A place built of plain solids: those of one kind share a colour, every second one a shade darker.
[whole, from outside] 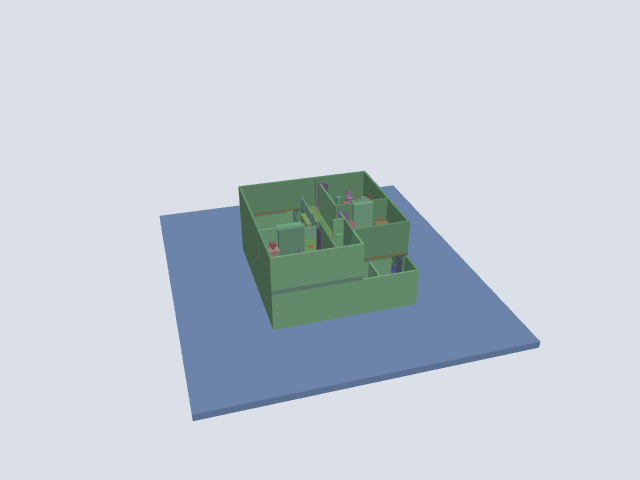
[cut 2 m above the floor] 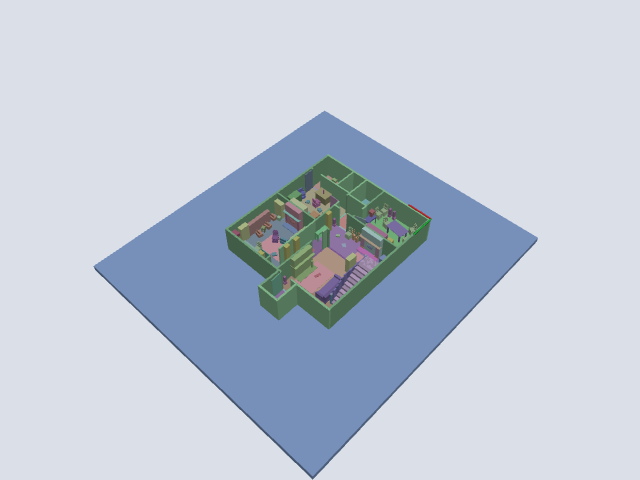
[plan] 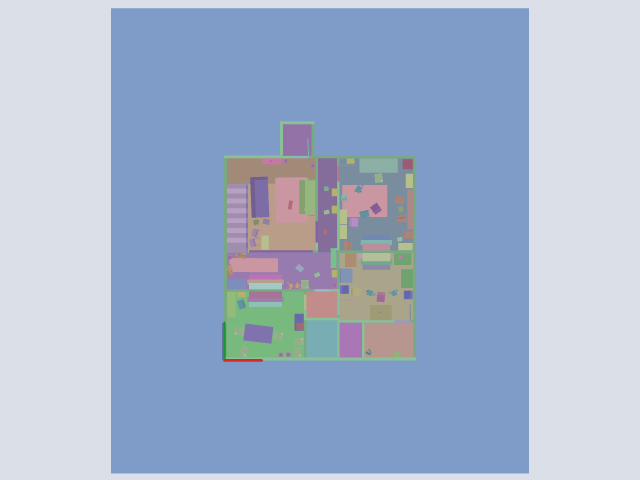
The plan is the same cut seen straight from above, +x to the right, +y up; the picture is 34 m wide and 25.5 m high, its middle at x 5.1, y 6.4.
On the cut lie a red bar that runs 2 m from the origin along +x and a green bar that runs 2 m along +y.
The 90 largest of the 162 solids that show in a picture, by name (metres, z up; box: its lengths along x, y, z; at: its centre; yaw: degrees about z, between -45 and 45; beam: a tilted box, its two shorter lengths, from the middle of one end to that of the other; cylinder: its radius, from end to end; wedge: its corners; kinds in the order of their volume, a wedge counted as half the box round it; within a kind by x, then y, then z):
{
 "under_1": {"box": [22.21, 24.71, 0.5], "at": [5.11, 6.36, -0.6]},
 "wall_1": {"box": [0.16, 3.5, 5.53], "at": [0.08, 1.91, 2.46]},
 "wall_2": {"box": [0.16, 6.95, 5.53], "at": [0.08, 7.26, 2.46]},
 "wall_3": {"box": [3.13, 0.031, 2.8], "at": [1.56, 10.88, 1.1]},
 "wall_4": {"box": [3.24, 0.13, 2.43], "at": [1.62, 3.73, 4.01]},
 "wall_5": {"box": [3.59, 0.13, 2.8], "at": [1.79, 10.8, 1.1]},
 "wall_6": {"box": [4.82, 0.13, 2.8], "at": [2.41, 3.73, 1.1]},
 "wall_7": {"box": [0.16, 1.65, 2.8], "at": [3.05, 11.72, 1.1]},
 "wall_8": {"box": [6.17, 0.16, 2.43], "at": [3.08, 0.08, 4.01]},
 "wall_9": {"box": [1.84, 0.16, 2.8], "at": [3.89, 12.63, 1.1]},
 "wall_10": {"box": [0.13, 1.98, 2.8], "at": [4.32, 1.15, 1.1]},
 "wall_11": {"box": [0.13, 3.5, 2.43], "at": [4.32, 1.91, 4.01]},
 "wall_12": {"box": [0.16, 1.65, 2.8], "at": [4.73, 11.72, 1.1]},
 "wall_13": {"box": [0.13, 3.34, 2.8], "at": [4.92, 9.07, 1.1]},
 "wall_14": {"box": [10.21, 0.16, 2.8], "at": [5.11, 0.08, 1.1]},
 "wall_15": {"box": [10.21, 0.16, 2.43], "at": [5.11, 10.82, 4.01]},
 "wall_16": {"box": [1.89, 0.13, 2.8], "at": [5.2, 2.21, 1.1]},
 "wall_17": {"box": [0.89, 0.13, 2.43], "at": [5.7, 3.73, 4.01]},
 "wall_18": {"box": [0.13, 1.85, 2.8], "at": [6.08, 1.08, 1.1]},
 "wall_19": {"box": [0.13, 1.52, 2.43], "at": [6.08, 2.9, 4.01]},
 "wall_20": {"box": [0.13, 1.92, 2.8], "at": [6.08, 4.75, 1.1]},
 "wall_21": {"box": [0.13, 3.66, 2.8], "at": [6.08, 7.67, 1.1]},
 "wall_22": {"box": [0.13, 3.78, 2.43], "at": [6.08, 7.73, 4.01]},
 "wall_23": {"box": [0.16, 1.82, 2.43], "at": [6.09, 1.07, 4.01]},
 "wall_24": {"box": [5.71, 0.13, 2.8], "at": [7.35, 10.8, 1.1]},
 "wall_25": {"box": [0.13, 1.85, 2.8], "at": [7.39, 1.08, 1.1]},
 "wall_26": {"box": [5.56, 0.031, 2.8], "at": [7.43, 10.88, 1.1]},
 "wall_27": {"box": [3.04, 0.13, 2.8], "at": [7.53, 2.08, 1.1]},
 "wall_28": {"box": [4.2, 0.16, 2.43], "at": [8.11, 2.06, 4.01]},
 "wall_29": {"box": [4.2, 0.13, 5.53], "at": [8.11, 5.78, 2.46]},
 "wall_30": {"box": [0.16, 1.85, 2.8], "at": [10.13, 1.08, 1.1]},
 "wall_31": {"box": [0.16, 3.57, 5.53], "at": [10.13, 3.92, 2.46]},
 "wall_32": {"box": [0.16, 4.9, 5.53], "at": [10.13, 8.29, 2.46]},
 "stair_1": {"box": [1.02, 0.52, 2.72], "at": [0.67, 5.99, 1.06]},
 "stair_2": {"box": [1.02, 0.79, 2.54], "at": [0.67, 6.12, 0.97]},
 "stair_3": {"box": [1.02, 1.05, 2.35], "at": [0.67, 6.25, 0.88]},
 "stair_4": {"box": [1.02, 1.31, 2.17], "at": [0.67, 6.38, 0.78]},
 "stair_5": {"box": [1.02, 1.57, 1.98], "at": [0.67, 6.52, 0.69]},
 "stair_6": {"box": [1.02, 1.83, 1.79], "at": [0.67, 6.65, 0.6]},
 "stair_7": {"box": [1.02, 2.09, 1.61], "at": [0.67, 6.78, 0.5]},
 "stair_8": {"box": [1.02, 2.36, 1.42], "at": [0.67, 6.91, 0.41]},
 "stair_9": {"box": [1.02, 2.62, 1.23], "at": [0.67, 7.04, 0.32]},
 "stair_10": {"box": [1.02, 2.88, 1.05], "at": [0.67, 7.17, 0.22]},
 "stair_11": {"box": [1.02, 3.14, 0.86], "at": [0.67, 7.3, 0.13]},
 "stair_12": {"box": [1.02, 3.4, 0.67], "at": [0.67, 7.43, 0.04]},
 "stair_13": {"box": [1.02, 3.66, 0.49], "at": [0.67, 7.56, -0.06]},
 "floor_living_1": {"box": [4.7, 1.35, 0.62], "at": [2.51, 10.07, -0.31]},
 "floor_living_2": {"box": [3.68, 3.53, 0.62], "at": [3.02, 7.63, -0.31]},
 "floor_den_1": {"box": [3.91, 4.9, 0.62], "at": [8.1, 8.29, -0.31]},
 "floor_aisle_1": {"box": [5.85, 1.94, 0.62], "at": [3.08, 4.76, -0.31]},
 "floor_aisle_2": {"box": [1.02, 5.01, 0.62], "at": [5.5, 8.23, -0.31]},
 "floor_dining_1": {"box": [4.09, 3.5, 0.62], "at": [2.21, 1.91, -0.31]},
 "floor_kitchen_1": {"box": [3.91, 3.57, 0.62], "at": [8.1, 3.92, -0.31]},
 "fixture_breast_bedroom_1": {"box": [1.75, 0.38, 2.48], "at": [2.21, 3.47, 3.99]},
 "fixture_breast_bedroom_2": {"box": [1.47, 0.35, 2.48], "at": [8.1, 5.54, 3.99]},
 "fixture_breast_bedroom_3": {"box": [1.47, 0.37, 2.48], "at": [8.1, 6.03, 3.99]},
 "upper_floor_landing_1": {"box": [5.85, 1.94, 0.16], "at": [3.08, 4.76, 2.72]},
 "upper_floor_landing_2": {"box": [1.15, 4.88, 0.16], "at": [5.43, 8.3, 2.72]},
 "floor_back_lobby_1": {"box": [2.59, 1.85, 0.5], "at": [8.76, 1.08, -0.37]},
 "flat_shelf_1": {"box": [0.39, 0.76, 1.46], "at": [2.19, 6.26, 0.73]},
 "flat_shelf_2": {"box": [0.39, 0.76, 1.46], "at": [6.34, 6.84, 0.73]},
 "flat_shelf_3": {"box": [0.39, 0.76, 1.46], "at": [6.34, 7.64, 0.73]},
 "flat_shelf_4": {"box": [0.76, 0.39, 1.46], "at": [9.64, 6.04, 0.73]},
 "flat_shelf_5": {"box": [0.39, 0.76, 1.46], "at": [9.85, 9.54, 0.73]},
 "floor_cloaks_1": {"box": [1.63, 1.98, 0.62], "at": [5.2, 1.15, -0.31]},
 "fireplace_1": {"box": [0.36, 1.8, 2.87], "at": [4.67, 8.68, 1.44]},
 "fixture_breast_kitchen_1": {"box": [1.47, 0.44, 2.55], "at": [8.1, 5.49, 1.22]},
 "fixture_breast_dining_1": {"box": [1.75, 0.37, 2.55], "at": [2.21, 3.48, 1.22]},
 "floor_porch_1": {"box": [1.52, 1.68, 0.62], "at": [3.89, 11.71, -0.31]},
 "wardrobe_1": {"box": [0.6, 1.26, 2.0], "at": [6.45, 3.44, 3.8]},
 "fixture_breast_aisle_1": {"box": [1.75, 0.33, 2.55], "at": [2.21, 3.95, 1.22]},
 "fixture_breast_den_1": {"box": [1.47, 0.38, 2.55], "at": [8.1, 6.03, 1.22]},
 "floor_back_hall_1": {"box": [1.63, 1.39, 0.62], "at": [5.2, 2.96, -0.31]},
 "fixture_breast_landing_1": {"box": [1.75, 0.33, 2.48], "at": [2.21, 3.95, 3.99]},
 "floor_larder_1": {"box": [1.19, 1.85, 0.5], "at": [6.74, 1.08, -0.37]},
 "bookcase_1": {"box": [0.31, 2.14, 1.15], "at": [9.88, 8.03, 0.57]},
 "fridge_flat_1": {"box": [0.6, 0.73, 1.66], "at": [6.73, 5.33, 0.83]},
 "sofa_1": {"box": [0.93, 2.16, 0.34], "at": [1.9, 8.68, 0.28], "yaw": 2.2},
 "rug_1": {"box": [1.7, 2.4, 0.08], "at": [3.59, 8.53, -0.03], "yaw": 0.9},
 "rug_2": {"box": [2.4, 1.7, 0.08], "at": [7.47, 8.47, -0.03]},
 "stair_guard_1": {"box": [3.68, 0.08, 0.93], "at": [3.02, 5.82, 3.26]},
 "stair_guard_2": {"box": [0.08, 4.88, 0.93], "at": [4.9, 8.3, 3.26]},
 "chest_drawers_1": {"box": [1.15, 0.5, 0.99], "at": [0.76, 3.4, 3.29]},
 "kitchen_table_1": {"box": [1.06, 0.71, 0.72], "at": [8.34, 2.55, 0.36]},
 "range_flat_1": {"box": [0.65, 0.76, 0.94], "at": [6.47, 4.51, 0.47]},
 "sideboard_1": {"box": [0.45, 1.35, 0.71], "at": [0.4, 2.96, 0.51]},
 "wall_band_1": {"box": [6.17, 0.16, 0.31], "at": [3.08, 0.08, 2.64]},
 "wall_foot_1": {"box": [10.21, 0.16, 0.17], "at": [5.11, 10.82, 2.72]},
 "floor_gap_hall_aisle_1": {"box": [3.38, 0.13, 0.62], "at": [3.02, 5.79, -0.31]},
 "billy_1": {"box": [0.28, 0.42, 2.02], "at": [5.86, 8.01, 1.01]}
}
